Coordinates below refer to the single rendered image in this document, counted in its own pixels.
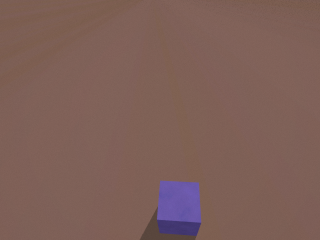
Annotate carton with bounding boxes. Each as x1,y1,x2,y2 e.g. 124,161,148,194
157,180,202,236

